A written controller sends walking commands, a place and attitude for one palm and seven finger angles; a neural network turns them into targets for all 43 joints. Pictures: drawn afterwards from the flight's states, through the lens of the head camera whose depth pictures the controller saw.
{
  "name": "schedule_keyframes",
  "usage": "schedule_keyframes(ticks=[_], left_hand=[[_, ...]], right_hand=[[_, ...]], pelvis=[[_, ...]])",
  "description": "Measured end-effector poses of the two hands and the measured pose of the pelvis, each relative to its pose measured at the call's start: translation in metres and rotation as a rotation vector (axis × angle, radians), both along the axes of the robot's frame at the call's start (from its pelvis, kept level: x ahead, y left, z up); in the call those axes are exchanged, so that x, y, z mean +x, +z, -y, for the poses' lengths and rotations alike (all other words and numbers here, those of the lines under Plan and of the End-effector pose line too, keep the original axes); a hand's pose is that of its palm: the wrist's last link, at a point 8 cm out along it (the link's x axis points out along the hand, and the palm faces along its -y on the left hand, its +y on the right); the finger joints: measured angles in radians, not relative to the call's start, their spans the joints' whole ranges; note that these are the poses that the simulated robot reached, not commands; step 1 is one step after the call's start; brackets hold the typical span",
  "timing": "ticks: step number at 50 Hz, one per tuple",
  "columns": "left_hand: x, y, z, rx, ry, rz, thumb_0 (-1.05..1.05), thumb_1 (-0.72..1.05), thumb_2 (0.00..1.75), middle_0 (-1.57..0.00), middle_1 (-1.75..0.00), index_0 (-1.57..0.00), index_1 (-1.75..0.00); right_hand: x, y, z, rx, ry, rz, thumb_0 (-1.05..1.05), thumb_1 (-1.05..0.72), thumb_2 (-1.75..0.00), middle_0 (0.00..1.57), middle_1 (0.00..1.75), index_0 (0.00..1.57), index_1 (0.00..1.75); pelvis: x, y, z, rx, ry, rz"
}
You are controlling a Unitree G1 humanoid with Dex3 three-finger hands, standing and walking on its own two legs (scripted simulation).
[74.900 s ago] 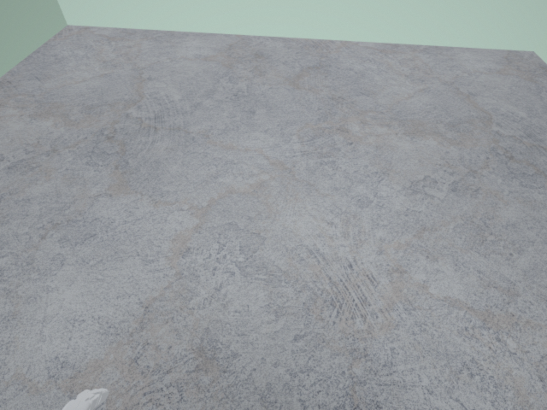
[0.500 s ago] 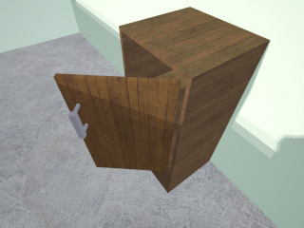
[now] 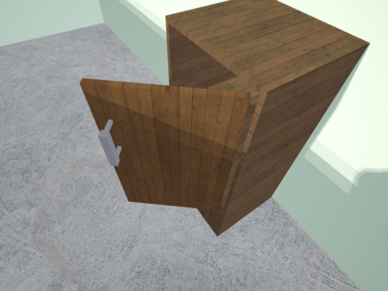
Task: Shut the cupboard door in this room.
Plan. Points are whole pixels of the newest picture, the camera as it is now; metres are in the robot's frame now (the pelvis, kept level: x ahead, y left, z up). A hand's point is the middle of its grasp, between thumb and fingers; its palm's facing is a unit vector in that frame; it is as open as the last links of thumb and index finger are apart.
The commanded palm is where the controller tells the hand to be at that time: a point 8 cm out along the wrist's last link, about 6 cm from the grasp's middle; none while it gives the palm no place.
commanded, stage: shuffle to correct the standing spot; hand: left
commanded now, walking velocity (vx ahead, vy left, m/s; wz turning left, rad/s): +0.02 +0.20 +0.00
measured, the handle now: (112, 143) +0.46 +0.26 -0.02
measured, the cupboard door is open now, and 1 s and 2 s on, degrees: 50 50 50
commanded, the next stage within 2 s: come to a stop and stand still in 0.10 s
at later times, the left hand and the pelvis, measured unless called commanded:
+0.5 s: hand out of the picture +0.01 +0.23 -0.18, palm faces +0.04 -0.98 -0.20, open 7.4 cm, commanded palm none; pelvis -0.01 +0.05 +0.00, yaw -1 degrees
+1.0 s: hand out of the picture -0.01 +0.24 -0.17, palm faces -0.02 -0.98 -0.21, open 7.4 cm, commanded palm none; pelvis -0.01 +0.07 +0.00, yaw -1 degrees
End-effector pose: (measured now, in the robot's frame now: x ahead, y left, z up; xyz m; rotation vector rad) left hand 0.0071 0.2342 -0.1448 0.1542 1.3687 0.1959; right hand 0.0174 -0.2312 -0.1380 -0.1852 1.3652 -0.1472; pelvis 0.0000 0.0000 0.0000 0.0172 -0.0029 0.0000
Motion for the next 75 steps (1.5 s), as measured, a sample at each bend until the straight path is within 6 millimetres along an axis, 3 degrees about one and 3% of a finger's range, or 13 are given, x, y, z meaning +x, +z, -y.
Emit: schedule_keyframes(ticks=[6,12,18,23,31,43,49,58,66,75], left_hand=[[0.011,0.004,-0.026,0.041,-0.003,0.014,0.0,0.91,0.9,-0.2,-0.3,-0.2,-0.3],[0.025,0.014,-0.03,0.077,-0.017,0.088,0.0,0.91,0.9,-0.2,-0.3,-0.2,-0.3],[0.013,0.018,-0.028,0.054,-0.029,0.098,0.0,0.9,0.9,-0.2,-0.3,-0.2,-0.3],[-0.001,0.004,-0.036,-0.003,-0.027,0.051,0.0,0.9,0.9,-0.21,-0.3,-0.2,-0.3],[-0.011,0.0,-0.047,-0.042,-0.021,0.007,0.0,0.91,0.9,-0.2,-0.3,-0.2,-0.3],[-0.023,0.002,-0.051,-0.054,-0.035,-0.041,0.0,0.91,0.9,-0.2,-0.3,-0.2,-0.3],[-0.023,0.003,-0.056,-0.024,-0.064,-0.034,0.0,0.91,0.9,-0.2,-0.3,-0.2,-0.3],[-0.004,0.012,-0.063,0.02,-0.07,0.026,0.0,0.91,0.9,-0.2,-0.3,-0.2,-0.3],[0.006,0.014,-0.051,0.012,-0.079,0.045,0.0,0.91,0.9,-0.2,-0.3,-0.2,-0.3],[0.001,0.01,-0.031,-0.021,-0.071,0.019,0.0,0.91,0.9,-0.2,-0.3,-0.2,-0.3]], right_hand=[[0.009,-0.001,-0.011,-0.006,0.014,0.041,0.0,-0.91,-0.9,0.2,0.3,0.2,0.3],[0.016,-0.013,-0.02,0.039,0.02,0.073,0.0,-0.91,-0.9,0.2,0.3,0.2,0.3],[0.026,-0.008,-0.028,0.05,0.017,0.094,0.0,-0.92,-0.9,0.2,0.3,0.2,0.3],[0.03,-0.001,-0.042,0.031,0.017,0.136,0.0,-0.91,-0.9,0.2,0.3,0.2,0.3],[0.011,0.01,-0.057,-0.01,0.009,0.088,0.0,-0.94,-0.9,0.2,0.3,0.2,0.3],[-0.024,0.011,-0.068,-0.001,-0.023,0.003,0.0,-0.93,-0.9,0.2,0.3,0.2,0.3],[-0.029,0.001,-0.072,0.022,-0.024,0.018,0.01,-0.93,-0.9,0.2,0.3,0.2,0.3],[-0.024,-0.005,-0.068,0.041,-0.018,0.044,0.01,-0.94,-0.9,0.2,0.3,0.2,0.3],[-0.018,-0.002,-0.056,0.039,-0.014,0.047,0.01,-0.93,-0.9,0.2,0.3,0.2,0.3],[-0.014,0.003,-0.045,0.026,-0.012,0.027,0.01,-0.92,-0.9,0.2,0.3,0.2,0.3]], pelvis=[[-0.005,-0.001,-0.014,0.001,-0.011,-0.001],[-0.009,-0.005,-0.018,0.013,-0.014,-0.006],[-0.013,0.001,-0.025,0.009,0.002,-0.001],[-0.012,-0.002,-0.04,-0.002,-0.01,0.005],[-0.012,0.005,-0.056,-0.011,-0.024,0.012],[-0.011,0.009,-0.063,-0.014,-0.021,0.01],[-0.013,0.003,-0.066,-0.029,-0.012,0.001],[-0.012,0.003,-0.062,-0.016,-0.013,0.014],[-0.01,0.006,-0.052,-0.008,-0.019,0.015],[-0.007,0.008,-0.04,-0.009,-0.019,0.014]])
